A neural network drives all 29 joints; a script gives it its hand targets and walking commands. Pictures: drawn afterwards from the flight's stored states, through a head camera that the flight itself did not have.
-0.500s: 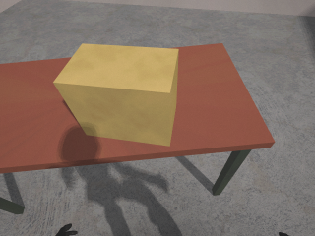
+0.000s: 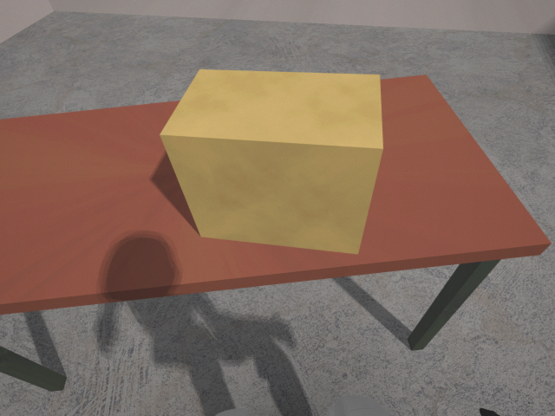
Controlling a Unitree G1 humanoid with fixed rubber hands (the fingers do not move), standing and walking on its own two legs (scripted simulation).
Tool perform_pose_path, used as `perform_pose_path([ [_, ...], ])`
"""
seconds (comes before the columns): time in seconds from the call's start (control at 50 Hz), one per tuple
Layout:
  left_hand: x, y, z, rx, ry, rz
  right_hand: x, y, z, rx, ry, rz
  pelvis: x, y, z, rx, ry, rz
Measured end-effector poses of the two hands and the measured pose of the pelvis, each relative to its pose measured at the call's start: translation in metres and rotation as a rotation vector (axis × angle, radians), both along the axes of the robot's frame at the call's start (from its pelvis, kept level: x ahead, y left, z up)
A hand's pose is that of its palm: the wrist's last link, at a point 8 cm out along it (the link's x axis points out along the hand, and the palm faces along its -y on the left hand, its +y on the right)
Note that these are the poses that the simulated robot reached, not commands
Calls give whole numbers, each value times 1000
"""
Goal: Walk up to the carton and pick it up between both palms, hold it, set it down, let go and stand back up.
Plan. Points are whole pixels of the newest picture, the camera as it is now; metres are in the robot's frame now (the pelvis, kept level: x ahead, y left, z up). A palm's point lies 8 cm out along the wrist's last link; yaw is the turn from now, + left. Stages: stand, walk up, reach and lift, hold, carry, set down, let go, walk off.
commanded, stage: walk up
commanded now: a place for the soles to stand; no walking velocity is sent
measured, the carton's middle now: (280, 164) +0.49 +0.02 +0.07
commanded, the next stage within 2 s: reach and lift in 1.64 s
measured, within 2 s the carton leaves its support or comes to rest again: neither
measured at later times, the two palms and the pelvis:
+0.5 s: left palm out of the picture +0.14 +0.37 -0.08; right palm (470, 381) +0.17 -0.24 -0.06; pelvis +0.05 +0.06 +0.02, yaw +3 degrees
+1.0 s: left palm out of the picture +0.09 +0.33 -0.08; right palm (470, 393) +0.16 -0.24 -0.08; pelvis +0.05 +0.04 +0.04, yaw +5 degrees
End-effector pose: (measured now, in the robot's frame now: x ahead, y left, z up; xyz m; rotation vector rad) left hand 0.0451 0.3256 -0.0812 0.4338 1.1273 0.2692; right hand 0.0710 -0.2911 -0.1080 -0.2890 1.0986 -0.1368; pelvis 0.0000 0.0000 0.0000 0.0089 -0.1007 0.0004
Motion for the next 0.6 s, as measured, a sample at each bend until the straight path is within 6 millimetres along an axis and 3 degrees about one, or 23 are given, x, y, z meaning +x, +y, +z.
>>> perform_pose_path([
  [0.08,24,-7,2,-26,-68,-34,0,8,-8,9,50,-11,12,8,0,-23,9,21],
  [0.16,43,-6,5,-64,-133,-33,14,14,-4,-26,69,4,21,23,3,-30,9,52],
  [0.28,68,14,-5,-129,-137,-24,46,28,13,-90,10,28,33,48,3,-5,-2,73],
  [0.36,83,29,-9,-133,-115,-7,66,38,27,-104,-27,47,40,54,8,-17,6,59],
  [0.48,93,45,-3,-124,-94,17,96,50,43,-94,-52,65,47,55,21,-32,14,52],
  [0.6,85,47,0,-123,-51,62,118,53,49,-83,-71,69,50,55,28,-30,15,53],
])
